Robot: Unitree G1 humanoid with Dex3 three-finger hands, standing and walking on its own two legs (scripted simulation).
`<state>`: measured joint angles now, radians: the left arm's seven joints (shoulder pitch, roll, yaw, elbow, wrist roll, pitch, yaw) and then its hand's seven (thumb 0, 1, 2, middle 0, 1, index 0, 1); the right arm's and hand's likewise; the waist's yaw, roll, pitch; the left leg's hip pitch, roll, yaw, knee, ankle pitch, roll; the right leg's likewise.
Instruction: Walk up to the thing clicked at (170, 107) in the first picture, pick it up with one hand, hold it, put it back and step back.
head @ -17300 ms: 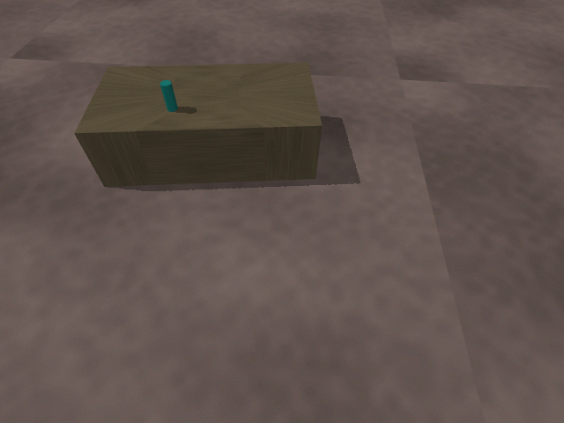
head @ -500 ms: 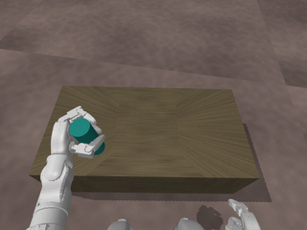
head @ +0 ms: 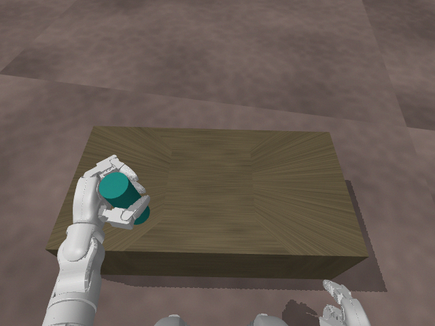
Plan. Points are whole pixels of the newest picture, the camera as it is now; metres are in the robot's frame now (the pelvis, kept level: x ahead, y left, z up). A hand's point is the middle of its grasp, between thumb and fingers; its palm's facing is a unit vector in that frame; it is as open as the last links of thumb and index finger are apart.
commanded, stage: hold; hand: left
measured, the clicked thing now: (127, 200) +0.32 +0.17 +0.04
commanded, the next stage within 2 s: crouch in 1.74 s
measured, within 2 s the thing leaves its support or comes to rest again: neither
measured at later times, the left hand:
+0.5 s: hand (131, 193) +0.33 +0.16 +0.05, palm faces +0.01 -1.00 +0.00, open 7.4 cm
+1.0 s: hand (132, 192) +0.33 +0.16 +0.05, palm faces +0.01 -1.00 +0.00, open 7.3 cm
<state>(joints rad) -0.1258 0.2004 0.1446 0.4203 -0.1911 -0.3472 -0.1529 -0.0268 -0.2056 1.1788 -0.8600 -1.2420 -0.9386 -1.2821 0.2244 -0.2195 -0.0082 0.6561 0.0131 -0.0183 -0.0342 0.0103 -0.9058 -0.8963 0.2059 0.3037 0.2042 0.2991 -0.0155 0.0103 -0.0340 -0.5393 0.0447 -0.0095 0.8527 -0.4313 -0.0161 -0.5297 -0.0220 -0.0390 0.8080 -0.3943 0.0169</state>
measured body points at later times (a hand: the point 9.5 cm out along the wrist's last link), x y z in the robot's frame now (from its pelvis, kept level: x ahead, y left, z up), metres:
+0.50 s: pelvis +0.00 +0.00 +0.00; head +0.04 +0.00 +0.45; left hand +0.32 +0.21 +0.05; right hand +0.13 -0.25 -0.11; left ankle +0.00 +0.13 -0.70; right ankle +0.01 -0.13 -0.70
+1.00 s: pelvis +0.00 +0.00 +0.00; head +0.04 +0.00 +0.45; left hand +0.32 +0.21 +0.05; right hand +0.13 -0.25 -0.11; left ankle +0.00 +0.13 -0.70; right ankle +0.01 -0.13 -0.70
